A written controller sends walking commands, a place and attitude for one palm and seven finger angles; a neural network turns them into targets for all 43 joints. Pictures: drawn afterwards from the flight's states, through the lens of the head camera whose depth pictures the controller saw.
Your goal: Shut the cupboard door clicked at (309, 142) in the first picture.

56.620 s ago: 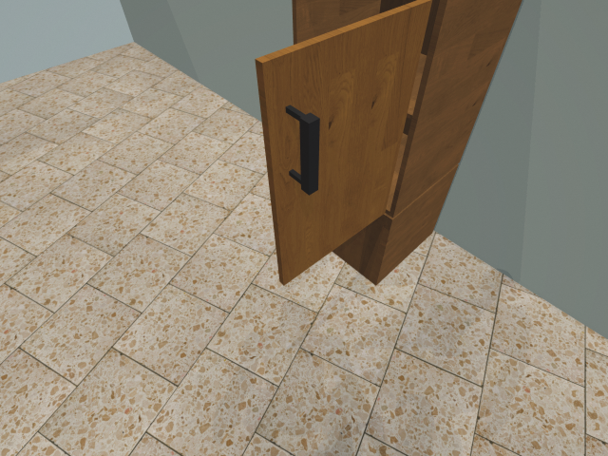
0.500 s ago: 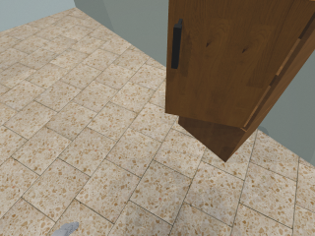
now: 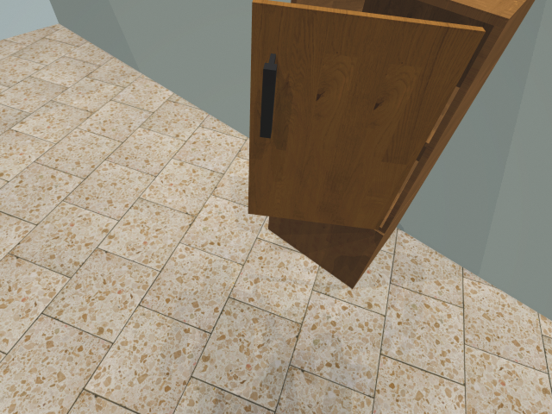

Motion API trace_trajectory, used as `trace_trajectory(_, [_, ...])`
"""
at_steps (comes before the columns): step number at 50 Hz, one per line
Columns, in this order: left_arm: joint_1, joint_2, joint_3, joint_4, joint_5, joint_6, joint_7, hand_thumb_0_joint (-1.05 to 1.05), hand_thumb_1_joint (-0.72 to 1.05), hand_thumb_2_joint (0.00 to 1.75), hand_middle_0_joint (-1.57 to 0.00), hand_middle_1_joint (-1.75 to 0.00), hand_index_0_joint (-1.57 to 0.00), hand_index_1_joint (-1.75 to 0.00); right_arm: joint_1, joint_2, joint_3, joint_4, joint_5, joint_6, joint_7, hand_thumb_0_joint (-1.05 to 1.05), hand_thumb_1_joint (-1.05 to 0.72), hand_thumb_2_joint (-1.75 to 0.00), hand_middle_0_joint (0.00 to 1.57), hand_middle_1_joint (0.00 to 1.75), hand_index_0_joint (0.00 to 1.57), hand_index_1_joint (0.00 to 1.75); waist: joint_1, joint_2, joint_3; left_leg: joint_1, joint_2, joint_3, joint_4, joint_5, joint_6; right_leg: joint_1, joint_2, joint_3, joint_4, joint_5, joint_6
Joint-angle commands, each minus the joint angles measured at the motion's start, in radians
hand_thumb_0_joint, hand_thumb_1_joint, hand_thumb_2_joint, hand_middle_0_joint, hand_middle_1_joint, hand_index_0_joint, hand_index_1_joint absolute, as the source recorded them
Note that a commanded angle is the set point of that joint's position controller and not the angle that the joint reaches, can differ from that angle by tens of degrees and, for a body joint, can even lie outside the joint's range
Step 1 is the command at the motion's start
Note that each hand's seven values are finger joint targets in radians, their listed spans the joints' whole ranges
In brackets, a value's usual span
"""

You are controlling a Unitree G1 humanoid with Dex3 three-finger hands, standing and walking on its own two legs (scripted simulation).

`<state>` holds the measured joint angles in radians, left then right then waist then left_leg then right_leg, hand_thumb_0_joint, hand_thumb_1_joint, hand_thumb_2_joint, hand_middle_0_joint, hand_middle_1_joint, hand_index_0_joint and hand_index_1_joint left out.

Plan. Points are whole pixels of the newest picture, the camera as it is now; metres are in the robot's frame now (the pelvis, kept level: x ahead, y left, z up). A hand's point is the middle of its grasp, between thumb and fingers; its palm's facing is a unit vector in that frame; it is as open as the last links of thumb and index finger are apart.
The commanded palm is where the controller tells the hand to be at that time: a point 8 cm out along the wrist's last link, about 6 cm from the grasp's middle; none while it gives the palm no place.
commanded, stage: take the last steps up to it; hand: left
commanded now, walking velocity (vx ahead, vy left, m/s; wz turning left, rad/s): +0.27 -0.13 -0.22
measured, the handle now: (269, 97) +0.67 +0.05 +0.09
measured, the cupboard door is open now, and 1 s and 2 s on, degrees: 33 33 33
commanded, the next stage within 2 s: come to a stop and stand still in 0.62 s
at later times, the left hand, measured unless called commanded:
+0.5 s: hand out of the picture +0.13 +0.10 -0.16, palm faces -0.05 -0.98 -0.19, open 7.3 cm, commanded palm none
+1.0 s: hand (231, 353) +0.25 +0.08 -0.18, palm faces -0.03 -0.97 -0.24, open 7.3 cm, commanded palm none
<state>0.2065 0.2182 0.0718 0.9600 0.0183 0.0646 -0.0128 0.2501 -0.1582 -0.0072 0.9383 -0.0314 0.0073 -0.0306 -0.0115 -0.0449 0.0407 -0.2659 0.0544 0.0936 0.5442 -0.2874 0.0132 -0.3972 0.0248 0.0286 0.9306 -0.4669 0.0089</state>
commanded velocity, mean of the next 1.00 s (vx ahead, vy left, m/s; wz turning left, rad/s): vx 0.07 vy -0.04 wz -0.04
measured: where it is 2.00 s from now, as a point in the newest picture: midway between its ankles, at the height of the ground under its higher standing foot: outside the picture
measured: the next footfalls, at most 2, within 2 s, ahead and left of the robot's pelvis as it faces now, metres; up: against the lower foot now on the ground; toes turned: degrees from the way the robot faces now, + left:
right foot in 0.30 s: +0.07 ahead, -0.16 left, +0.00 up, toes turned -9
left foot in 0.70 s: +0.26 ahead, +0.01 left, +0.00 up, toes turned +3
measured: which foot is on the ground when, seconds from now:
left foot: down 0.00-0.30, up 0.32-0.68, down 0.70-1.00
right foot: up 0.00-0.28, down 0.30-0.70, up 0.72-0.94, down 0.96-1.00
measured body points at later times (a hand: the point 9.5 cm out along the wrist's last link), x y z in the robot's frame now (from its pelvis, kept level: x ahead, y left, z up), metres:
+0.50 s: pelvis +0.08 -0.08 +0.01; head +0.10 -0.09 +0.46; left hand +0.13 +0.15 -0.14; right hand +0.06 -0.33 -0.15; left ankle +0.10 +0.05 -0.67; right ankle +0.03 -0.15 -0.74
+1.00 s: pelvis +0.20 -0.11 -0.01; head +0.23 -0.11 +0.44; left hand +0.25 +0.13 -0.16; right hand +0.24 -0.35 -0.16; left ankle +0.22 +0.00 -0.74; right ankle +0.21 -0.25 -0.74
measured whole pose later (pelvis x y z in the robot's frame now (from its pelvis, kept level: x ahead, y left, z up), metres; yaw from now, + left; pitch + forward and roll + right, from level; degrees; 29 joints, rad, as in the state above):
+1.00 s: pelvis +0.20 -0.11 -0.01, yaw -4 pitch -1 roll +1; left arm 0.22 0.21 0.06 1.02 0.03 0.02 0.02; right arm 0.16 -0.16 -0.03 1.03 -0.01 0.03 -0.03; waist 0.02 -0.03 0.09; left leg -0.28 0.04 0.13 0.58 -0.29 0.00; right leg -0.31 -0.05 0.01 0.62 -0.28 0.01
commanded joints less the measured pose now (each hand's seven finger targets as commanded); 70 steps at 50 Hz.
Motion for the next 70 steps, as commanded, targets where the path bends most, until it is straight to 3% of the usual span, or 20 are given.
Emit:
trace_trajectory(1, [-0.036, 0.057, 0.018, -0.072, 0.007, -0.029, -0.015, 0.00, 0.90, 0.90, -0.20, -0.30, -0.20, -0.30, 0.079, -0.206, -0.050, -0.032, -0.011, -0.022, -0.021, 0.00, -0.90, -0.90, 0.20, 0.30, 0.20, 0.30, -0.023, 0.210, -0.046, 0.176, 0.268, -0.228, -0.280, 0.187, 0.114, -0.163, -0.041, -0.012, 0.117, 0.040, 0.011])
trace_trajectory(9, [-0.109, 0.031, 0.005, -0.078, 0.009, -0.043, -0.041, 0.00, 0.90, 0.90, -0.20, -0.30, -0.20, -0.30, 0.133, -0.232, -0.078, 0.032, -0.013, -0.027, -0.007, 0.00, -0.90, -0.90, 0.20, 0.30, 0.20, 0.30, -0.054, 0.227, 0.001, 0.143, 0.287, -0.180, -0.308, -0.065, 0.114, -0.047, -0.055, -0.092, -0.233, 0.055, -0.003])
trace_trajectory(13, [0.089, 0.072, 0.023, 0.005, 0.011, -0.058, -0.036, 0.00, 0.90, 0.90, -0.20, -0.30, -0.20, -0.30, 0.066, -0.216, -0.077, 0.040, -0.003, -0.023, 0.004, 0.00, -0.90, -0.90, 0.20, 0.30, 0.20, 0.30, 0.048, 0.095, -0.031, -0.083, 0.185, -0.048, -0.112, -0.167, 0.038, 0.330, -0.021, -0.115, -0.507, 0.209, -0.022])
trace_trajectory(15, [0.230, 0.222, 0.052, 0.049, 0.012, -0.073, -0.006, 0.00, 0.90, 0.90, -0.20, -0.30, -0.20, -0.30, -0.021, -0.108, -0.047, -0.025, 0.011, -0.024, 0.017, 0.00, -0.90, -0.90, 0.20, 0.30, 0.20, 0.30, 0.128, -0.315, -0.015, -0.436, -0.001, 0.075, 0.352, -0.383, -0.025, 0.494, -0.365, 0.403, -0.768, -0.125, -0.188])
trace_trajectory(17, [0.158, 0.172, 0.036, 0.035, 0.003, -0.079, 0.011, 0.00, 0.90, 0.90, -0.20, -0.30, -0.20, -0.30, -0.048, -0.145, -0.061, -0.017, 0.005, -0.018, 0.022, 0.00, -0.90, -0.90, 0.20, 0.30, 0.20, 0.30, 0.076, -0.202, 0.076, -0.461, 0.046, -0.064, 0.542, -0.225, -0.010, 0.328, -0.354, 0.378, -0.820, -0.167, -0.227])
trace_trajectory(21, [0.055, 0.065, -0.002, 0.027, 0.001, -0.106, 0.019, 0.00, 0.90, 0.90, -0.20, -0.30, -0.20, -0.30, 0.046, -0.098, -0.053, 0.043, -0.003, -0.010, 0.034, 0.00, -0.90, -0.90, 0.20, 0.30, 0.20, 0.30, -0.017, -0.052, 0.064, -0.314, 0.067, -0.042, 0.509, -0.047, -0.034, 0.225, -0.258, 0.090, -0.765, 0.232, -0.198])
trace_trajectory(30, [0.160, 0.071, -0.013, 0.116, 0.005, -0.125, 0.029, 0.00, 0.90, 0.90, -0.20, -0.30, -0.20, -0.30, -0.042, -0.057, -0.034, 0.014, 0.009, -0.032, 0.033, 0.00, -0.90, -0.90, 0.20, 0.30, 0.20, 0.30, 0.007, -0.030, 0.029, -0.228, 0.017, 0.016, 0.146, -0.011, -0.022, 0.390, -0.259, 0.042, -0.642, 0.731, -0.207])
trace_trajectory(33, [0.145, 0.053, -0.017, 0.126, -0.010, -0.122, 0.031, 0.00, 0.90, 0.90, -0.20, -0.30, -0.20, -0.30, 0.116, -0.086, -0.035, 0.076, 0.003, -0.053, 0.017, 0.00, -0.90, -0.90, 0.20, 0.30, 0.20, 0.30, -0.063, 0.013, -0.058, 0.085, -0.026, 0.021, -0.057, 0.225, 0.007, 0.320, -0.176, -0.031, -0.393, 0.848, -0.134])
trace_trajectory(35, [0.201, -0.020, -0.034, 0.099, -0.023, -0.118, 0.030, 0.00, 0.90, 0.90, -0.20, -0.30, -0.20, -0.30, 0.289, -0.229, -0.064, 0.112, -0.010, -0.061, -0.001, 0.00, -0.90, -0.90, 0.20, 0.30, 0.20, 0.30, -0.097, 0.321, -0.173, 0.448, 0.344, -0.419, -0.121, 0.645, 0.200, -0.061, -0.005, -0.133, 0.032, 0.038, -0.044])
trace_trajectory(36, [0.158, 0.008, -0.034, 0.079, -0.011, -0.112, 0.034, 0.00, 0.90, 0.90, -0.20, -0.30, -0.20, -0.30, 0.278, -0.233, -0.058, 0.110, -0.002, -0.043, -0.007, 0.00, -0.90, -0.90, 0.20, 0.30, 0.20, 0.30, -0.091, 0.256, -0.138, 0.359, 0.405, -0.461, -0.192, 0.573, 0.255, -0.081, -0.008, -0.061, 0.175, -0.174, -0.055])
trace_trajectory(39, [0.103, -0.022, -0.032, 0.082, -0.007, -0.078, 0.034, 0.00, 0.90, 0.90, -0.20, -0.30, -0.20, -0.30, 0.036, -0.120, -0.015, 0.053, 0.008, -0.039, -0.025, 0.00, -0.90, -0.90, 0.20, 0.30, 0.20, 0.30, 0.000, 0.193, 0.040, 0.017, 0.311, -0.290, -0.252, 0.569, 0.189, 0.013, -0.109, 0.012, 0.043, -0.055, -0.013])
trace_trajectory(44, [0.191, -0.012, -0.022, 0.102, -0.001, -0.043, 0.037, 0.00, 0.90, 0.90, -0.20, -0.30, -0.20, -0.30, -0.056, -0.160, -0.041, 0.048, 0.019, -0.013, -0.026, 0.00, -0.90, -0.90, 0.20, 0.30, 0.20, 0.30, 0.044, 0.106, -0.071, 0.037, 0.218, -0.141, -0.156, 0.519, 0.132, 0.183, -0.062, -0.066, -0.310, 0.176, 0.003])
trace_trajectory(48, [0.143, 0.061, -0.002, 0.052, 0.017, -0.039, 0.036, 0.00, 0.90, 0.90, -0.20, -0.30, -0.20, -0.30, -0.084, -0.158, -0.068, 0.024, 0.019, 0.017, -0.008, 0.00, -0.90, -0.90, 0.20, 0.30, 0.20, 0.30, 0.038, 0.090, -0.030, -0.036, 0.113, -0.082, -0.081, 0.213, 0.046, 0.146, -0.107, 0.020, -0.383, 0.471, -0.036])
trace_trajectory(51, [0.067, 0.151, 0.009, 0.016, 0.019, -0.047, 0.035, 0.00, 0.90, 0.90, -0.20, -0.30, -0.20, -0.30, -0.035, -0.102, -0.073, 0.019, 0.021, 0.034, 0.005, 0.00, -0.90, -0.90, 0.20, 0.30, 0.20, 0.30, 0.007, -0.090, -0.044, -0.025, -0.035, 0.005, 0.135, 0.002, -0.016, 0.111, -0.290, 0.210, -0.516, 0.632, -0.126])
trace_trajectory(54, [0.087, 0.155, 0.013, 0.019, 0.016, -0.056, 0.053, 0.00, 0.90, 0.90, -0.20, -0.30, -0.20, -0.30, -0.057, -0.107, -0.073, 0.003, 0.020, 0.045, 0.002, 0.00, -0.90, -0.90, 0.20, 0.30, 0.20, 0.30, 0.048, -0.173, -0.074, -0.148, -0.061, -0.097, 0.460, -0.316, -0.028, 0.225, -0.399, 0.271, -0.535, 1.011, -0.251])
trace_trajectory(57, [0.065, 0.166, 0.022, 0.002, 0.015, -0.057, 0.063, 0.00, 0.90, 0.90, -0.20, -0.30, -0.20, -0.30, -0.080, -0.118, -0.067, -0.003, 0.025, 0.042, 0.004, 0.00, -0.90, -0.90, 0.20, 0.30, 0.20, 0.30, 0.053, -0.128, -0.115, -0.240, -0.065, -0.128, 0.524, -0.285, -0.049, 0.375, -0.375, 0.206, -0.480, 1.138, -0.238])
trace_trajectory(61, [0.066, 0.180, 0.029, -0.012, 0.017, -0.052, 0.068, 0.00, 0.90, 0.90, -0.20, -0.30, -0.20, -0.30, -0.109, -0.113, -0.057, -0.024, 0.026, 0.039, 0.012, 0.00, -0.90, -0.90, 0.20, 0.30, 0.20, 0.30, 0.072, -0.134, -0.149, -0.199, -0.061, -0.112, 0.373, -0.248, -0.064, 0.412, -0.359, 0.172, -0.477, 1.072, -0.217])
trace_trajectory(66, [-0.011, 0.166, 0.025, -0.024, 0.009, -0.042, 0.059, 0.00, 0.90, 0.90, -0.20, -0.30, -0.20, -0.30, 0.032, -0.113, -0.053, 0.019, 0.027, 0.025, 0.017, 0.00, -0.90, -0.90, 0.20, 0.30, 0.20, 0.30, -0.009, -0.139, -0.140, 0.101, -0.057, -0.060, -0.122, 0.089, -0.054, 0.219, -0.266, 0.096, -0.422, 0.689, -0.105])
trace_trajectory(68, [0.024, 0.064, 0.001, -0.042, -0.005, -0.027, 0.052, 0.00, 0.90, 0.90, -0.20, -0.30, -0.20, -0.30, 0.016, -0.241, -0.073, -0.001, 0.010, 0.008, 0.013, 0.00, -0.90, -0.90, 0.20, 0.30, 0.20, 0.30, 0.006, 0.284, -0.122, 0.174, 0.226, -0.342, -0.241, 0.408, 0.031, 0.014, -0.079, -0.054, -0.258, 0.066, 0.010])
trace_trajectory(70, [-0.002, 0.061, -0.001, -0.050, -0.002, -0.011, 0.055, 0.00, 0.90, 0.90, -0.20, -0.30, -0.20, -0.30, -0.059, -0.244, -0.061, -0.030, -0.003, 0.021, 0.006, 0.00, -0.90, -0.90, 0.20, 0.30, 0.20, 0.30, 0.011, 0.247, -0.027, -0.084, 0.287, -0.324, -0.279, 0.284, 0.159, 0.086, -0.053, 0.016, -0.043, -0.094, 0.004])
